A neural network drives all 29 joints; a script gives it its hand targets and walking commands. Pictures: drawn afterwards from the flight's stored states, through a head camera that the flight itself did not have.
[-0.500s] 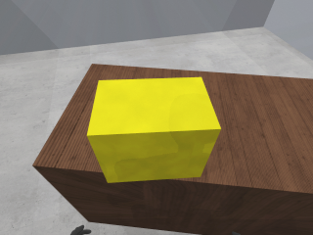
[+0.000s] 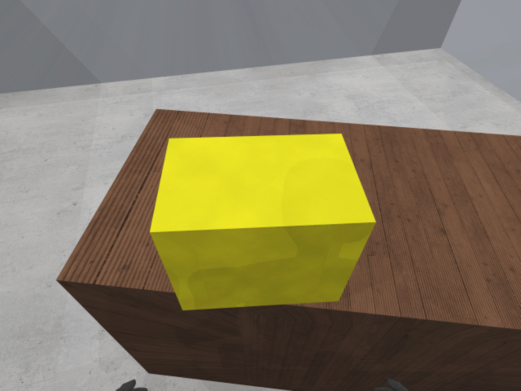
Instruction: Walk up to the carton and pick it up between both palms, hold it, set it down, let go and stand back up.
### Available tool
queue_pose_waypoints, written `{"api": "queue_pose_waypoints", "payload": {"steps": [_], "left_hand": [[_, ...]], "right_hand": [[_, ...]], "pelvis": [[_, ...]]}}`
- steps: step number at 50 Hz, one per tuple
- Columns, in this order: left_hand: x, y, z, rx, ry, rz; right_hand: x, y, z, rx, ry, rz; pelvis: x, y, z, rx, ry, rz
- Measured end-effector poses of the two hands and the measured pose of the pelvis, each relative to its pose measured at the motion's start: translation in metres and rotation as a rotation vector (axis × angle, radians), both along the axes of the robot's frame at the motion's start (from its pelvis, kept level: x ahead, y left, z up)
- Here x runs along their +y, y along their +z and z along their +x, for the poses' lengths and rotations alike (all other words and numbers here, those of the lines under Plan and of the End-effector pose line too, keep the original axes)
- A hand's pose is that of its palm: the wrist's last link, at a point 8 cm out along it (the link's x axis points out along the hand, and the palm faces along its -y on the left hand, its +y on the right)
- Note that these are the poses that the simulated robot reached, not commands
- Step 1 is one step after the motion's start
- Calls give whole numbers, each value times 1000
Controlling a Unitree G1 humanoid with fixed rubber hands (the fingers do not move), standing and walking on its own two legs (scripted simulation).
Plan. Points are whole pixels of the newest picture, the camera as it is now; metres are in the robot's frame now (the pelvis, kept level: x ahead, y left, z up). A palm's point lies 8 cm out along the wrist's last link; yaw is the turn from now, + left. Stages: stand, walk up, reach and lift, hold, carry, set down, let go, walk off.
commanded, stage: stand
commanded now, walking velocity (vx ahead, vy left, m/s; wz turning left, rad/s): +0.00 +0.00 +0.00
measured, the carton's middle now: (259, 225) +0.38 +0.01 +0.05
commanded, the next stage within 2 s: none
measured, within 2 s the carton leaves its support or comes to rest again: neither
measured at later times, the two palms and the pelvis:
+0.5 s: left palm out of the picture +0.07 +0.25 -0.12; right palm out of the picture +0.07 -0.23 -0.12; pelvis +0.02 +0.01 +0.01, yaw +0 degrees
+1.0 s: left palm out of the picture +0.02 +0.24 -0.13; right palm out of the picture +0.03 -0.20 -0.13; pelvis +0.03 +0.02 +0.01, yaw +0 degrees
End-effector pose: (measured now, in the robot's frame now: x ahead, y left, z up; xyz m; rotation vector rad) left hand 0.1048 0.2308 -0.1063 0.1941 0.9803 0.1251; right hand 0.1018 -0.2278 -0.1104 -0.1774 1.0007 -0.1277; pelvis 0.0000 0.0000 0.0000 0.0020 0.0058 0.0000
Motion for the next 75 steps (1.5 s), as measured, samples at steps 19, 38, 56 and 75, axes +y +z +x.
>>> {"api": "queue_pose_waypoints", "payload": {"steps": [19, 38, 56, 75], "left_hand": [[10, -6, -22, 106, 43, 2], [7, -23, -72, 340, 109, -29], [4, -27, -94, 446, 123, -32], [-10, -27, -121, 491, 120, -66]], "right_hand": [[-5, -4, -21, 130, -47, -29], [19, -17, -59, 341, -85, 1], [32, -24, -85, 422, -116, 31], [42, -22, -110, 463, -107, 49]], "pelvis": [[6, 9, 13, 3, 6, -5], [14, 13, 32, -15, 2, -4], [18, 14, 31, -44, -3, -2], [18, 17, 18, -52, -1, -3]]}}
